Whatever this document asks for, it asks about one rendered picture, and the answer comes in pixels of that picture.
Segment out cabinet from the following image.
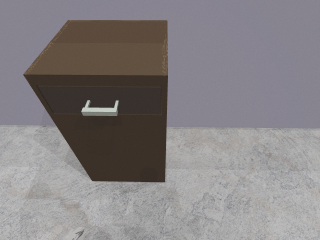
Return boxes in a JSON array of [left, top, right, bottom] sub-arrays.
[[23, 20, 168, 183]]

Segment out robot left hand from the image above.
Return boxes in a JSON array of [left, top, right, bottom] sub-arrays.
[[65, 227, 84, 240]]

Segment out handle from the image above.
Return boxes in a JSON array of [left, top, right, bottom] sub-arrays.
[[81, 100, 119, 116]]

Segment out drawer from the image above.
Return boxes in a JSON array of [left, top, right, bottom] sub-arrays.
[[38, 85, 162, 115]]

